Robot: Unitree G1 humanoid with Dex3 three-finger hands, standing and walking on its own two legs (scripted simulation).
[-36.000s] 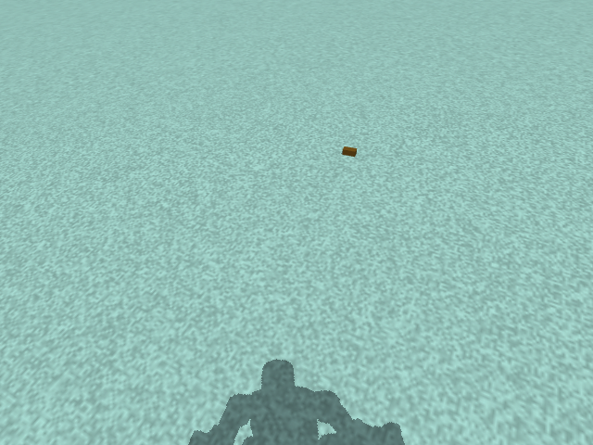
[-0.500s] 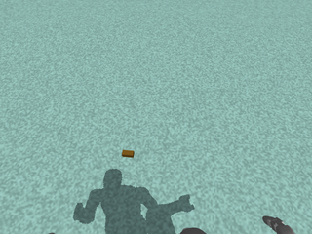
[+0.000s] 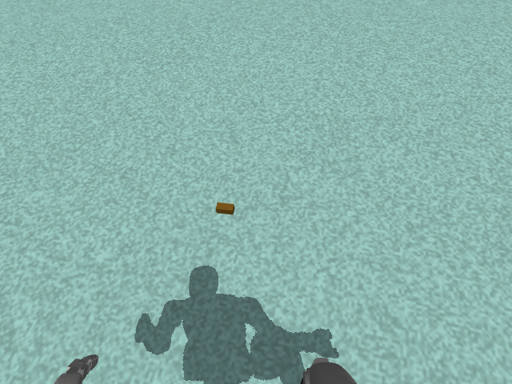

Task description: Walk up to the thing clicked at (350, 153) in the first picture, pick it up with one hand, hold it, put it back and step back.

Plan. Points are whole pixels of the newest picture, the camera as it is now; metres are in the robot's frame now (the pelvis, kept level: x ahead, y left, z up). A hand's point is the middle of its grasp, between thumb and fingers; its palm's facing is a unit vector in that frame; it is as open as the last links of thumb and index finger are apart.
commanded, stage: step back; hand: left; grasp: from above
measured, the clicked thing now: (225, 208) +0.88 +0.17 -0.73
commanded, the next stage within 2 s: stand in 1.52 s
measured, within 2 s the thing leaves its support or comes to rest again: neither
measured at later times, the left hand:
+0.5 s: hand out of the picture -0.11 +0.25 -0.12, palm faces -0.04 -0.90 -0.44, open 7.4 cm
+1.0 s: hand out of the picture -0.16 +0.24 -0.13, palm faces +0.04 -0.92 -0.38, open 7.4 cm
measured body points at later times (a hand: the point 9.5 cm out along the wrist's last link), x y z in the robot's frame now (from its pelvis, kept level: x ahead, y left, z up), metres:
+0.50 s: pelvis -0.17 -0.03 +0.01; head -0.14 -0.05 +0.46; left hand -0.10 +0.29 -0.09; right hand -0.08 -0.35 -0.12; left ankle -0.15 +0.12 -0.65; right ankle -0.16 -0.14 -0.72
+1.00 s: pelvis -0.20 -0.02 +0.01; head -0.20 -0.03 +0.46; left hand -0.16 +0.29 -0.10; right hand -0.13 -0.34 -0.11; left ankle -0.20 +0.11 -0.69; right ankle -0.18 -0.14 -0.72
